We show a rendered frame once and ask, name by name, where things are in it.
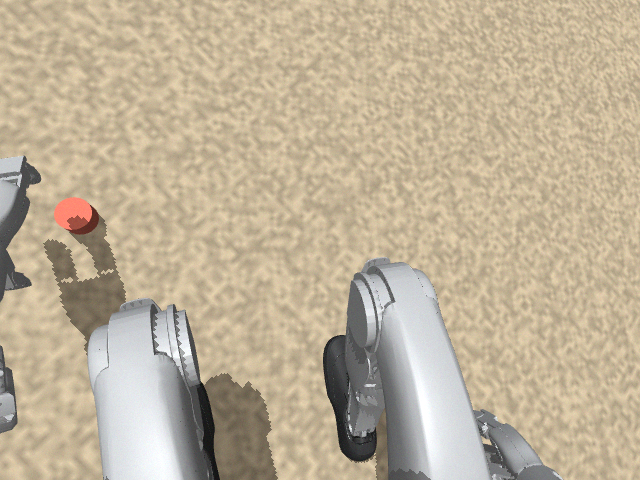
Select left robot arm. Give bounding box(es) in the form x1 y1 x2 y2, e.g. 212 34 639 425
0 245 18 433

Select right robot foot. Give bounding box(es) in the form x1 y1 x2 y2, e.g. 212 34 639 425
323 335 377 461

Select right robot hand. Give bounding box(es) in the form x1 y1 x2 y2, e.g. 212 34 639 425
473 409 544 480

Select tin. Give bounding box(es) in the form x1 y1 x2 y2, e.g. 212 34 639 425
54 197 99 235

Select left robot foot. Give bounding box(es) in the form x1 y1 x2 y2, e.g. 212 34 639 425
196 382 220 480

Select left robot hand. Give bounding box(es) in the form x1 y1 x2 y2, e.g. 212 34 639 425
0 156 41 290

